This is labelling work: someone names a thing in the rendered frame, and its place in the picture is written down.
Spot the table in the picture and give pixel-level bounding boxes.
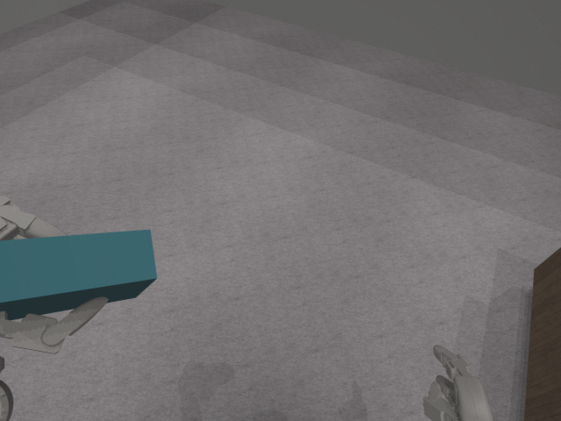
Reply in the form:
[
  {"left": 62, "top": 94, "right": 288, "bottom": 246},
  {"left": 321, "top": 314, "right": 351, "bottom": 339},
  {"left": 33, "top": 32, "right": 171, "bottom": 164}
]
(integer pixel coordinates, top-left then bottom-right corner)
[{"left": 524, "top": 247, "right": 561, "bottom": 421}]

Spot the sponge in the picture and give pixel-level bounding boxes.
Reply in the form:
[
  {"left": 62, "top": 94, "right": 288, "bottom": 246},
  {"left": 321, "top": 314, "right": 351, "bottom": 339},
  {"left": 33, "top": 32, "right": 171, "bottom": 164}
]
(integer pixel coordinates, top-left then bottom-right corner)
[{"left": 0, "top": 230, "right": 157, "bottom": 320}]

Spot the robot left hand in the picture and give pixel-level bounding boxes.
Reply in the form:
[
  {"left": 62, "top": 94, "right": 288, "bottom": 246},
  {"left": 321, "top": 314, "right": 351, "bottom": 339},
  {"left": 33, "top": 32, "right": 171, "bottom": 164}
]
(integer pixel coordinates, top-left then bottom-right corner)
[{"left": 0, "top": 196, "right": 109, "bottom": 354}]

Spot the robot right hand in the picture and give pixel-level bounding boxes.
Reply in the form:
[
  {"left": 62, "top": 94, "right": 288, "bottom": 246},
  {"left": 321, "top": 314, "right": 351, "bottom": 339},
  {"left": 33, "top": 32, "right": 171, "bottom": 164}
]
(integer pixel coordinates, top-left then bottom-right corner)
[{"left": 423, "top": 345, "right": 493, "bottom": 421}]

